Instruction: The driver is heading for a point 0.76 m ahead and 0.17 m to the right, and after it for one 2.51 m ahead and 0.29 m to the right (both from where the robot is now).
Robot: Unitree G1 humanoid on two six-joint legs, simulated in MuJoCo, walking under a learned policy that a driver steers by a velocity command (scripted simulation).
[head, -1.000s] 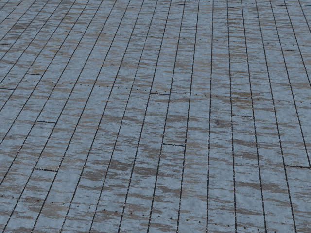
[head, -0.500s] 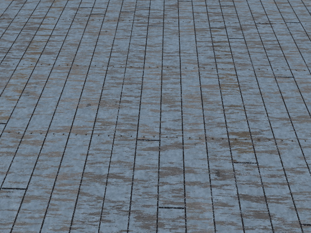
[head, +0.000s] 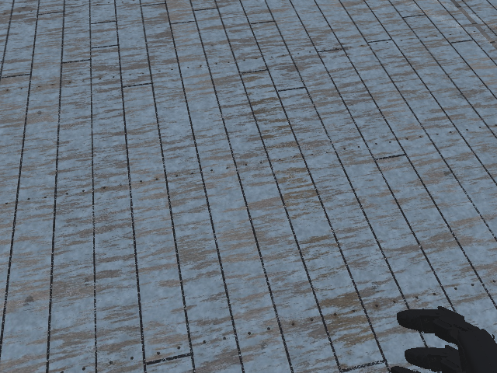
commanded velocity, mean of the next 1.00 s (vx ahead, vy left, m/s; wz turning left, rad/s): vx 0.81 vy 0.00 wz -0.59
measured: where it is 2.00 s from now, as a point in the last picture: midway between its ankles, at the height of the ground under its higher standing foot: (382, 233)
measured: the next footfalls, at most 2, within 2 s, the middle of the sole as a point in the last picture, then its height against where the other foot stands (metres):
left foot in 0.14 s outside the picture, level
right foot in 0.60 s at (328, 308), level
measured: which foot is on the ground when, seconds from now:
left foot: up 0.00-0.12, down 0.14-0.58, up 0.60-0.96, down 0.98-1.00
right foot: down 0.00-0.14, up 0.16-0.58, down 0.60-0.96, up 0.98-1.00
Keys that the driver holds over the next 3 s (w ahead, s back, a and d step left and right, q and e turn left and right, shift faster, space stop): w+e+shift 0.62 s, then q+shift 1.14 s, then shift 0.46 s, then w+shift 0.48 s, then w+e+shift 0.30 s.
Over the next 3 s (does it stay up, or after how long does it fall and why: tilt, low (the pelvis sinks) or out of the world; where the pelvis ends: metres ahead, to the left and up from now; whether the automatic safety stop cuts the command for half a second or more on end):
stays up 1.30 -0.10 0.00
